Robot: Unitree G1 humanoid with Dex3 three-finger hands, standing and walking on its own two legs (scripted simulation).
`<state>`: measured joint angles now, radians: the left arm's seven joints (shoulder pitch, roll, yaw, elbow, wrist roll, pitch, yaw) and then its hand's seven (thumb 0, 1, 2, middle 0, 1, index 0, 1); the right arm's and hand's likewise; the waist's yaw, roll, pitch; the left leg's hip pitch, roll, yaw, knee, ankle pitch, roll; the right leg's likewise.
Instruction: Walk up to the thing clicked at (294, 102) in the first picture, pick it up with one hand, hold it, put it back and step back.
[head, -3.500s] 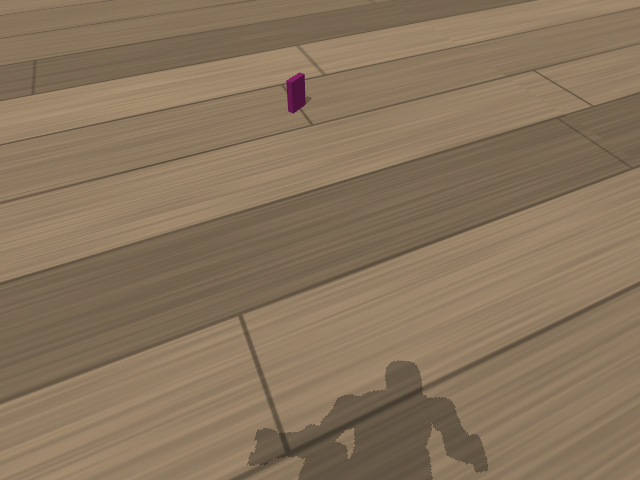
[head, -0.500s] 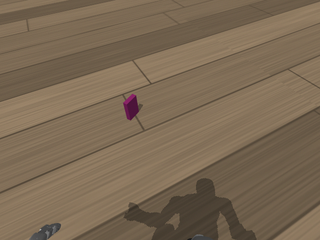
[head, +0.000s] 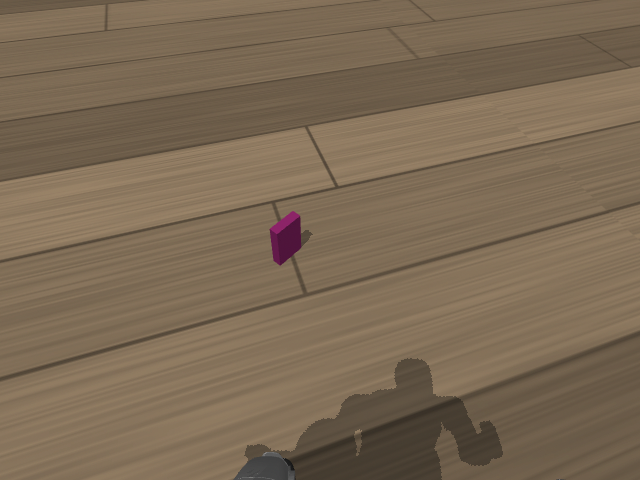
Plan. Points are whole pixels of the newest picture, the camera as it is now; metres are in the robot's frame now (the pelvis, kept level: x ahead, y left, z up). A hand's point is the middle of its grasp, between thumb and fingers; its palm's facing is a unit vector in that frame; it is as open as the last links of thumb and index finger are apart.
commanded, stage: walk up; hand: left
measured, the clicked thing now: (286, 238) +0.98 +0.21 -0.67
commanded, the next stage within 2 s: none
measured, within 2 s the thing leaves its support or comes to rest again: neither
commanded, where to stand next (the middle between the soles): +0.68 +0.03 m, yaw -2 degrees
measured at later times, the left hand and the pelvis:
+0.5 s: hand (171, 362) +0.29 +0.27 -0.13, palm faces -0.10 -0.92 -0.39, open 7.4 cm; pelvis +0.20 -0.01 +0.00, yaw -3 degrees
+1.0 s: hand (188, 307) +0.39 +0.27 -0.14, palm faces -0.01 -0.93 -0.37, open 7.4 cm; pelvis +0.36 +0.00 +0.00, yaw +0 degrees
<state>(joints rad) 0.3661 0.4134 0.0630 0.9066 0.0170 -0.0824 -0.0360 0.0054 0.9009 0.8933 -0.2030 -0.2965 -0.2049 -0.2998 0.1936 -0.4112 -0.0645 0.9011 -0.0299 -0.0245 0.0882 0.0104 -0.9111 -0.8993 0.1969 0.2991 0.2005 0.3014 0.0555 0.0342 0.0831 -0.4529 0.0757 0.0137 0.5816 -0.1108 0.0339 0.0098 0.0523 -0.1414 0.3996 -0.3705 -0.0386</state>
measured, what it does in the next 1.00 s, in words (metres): walks ahead: left foot, then right foot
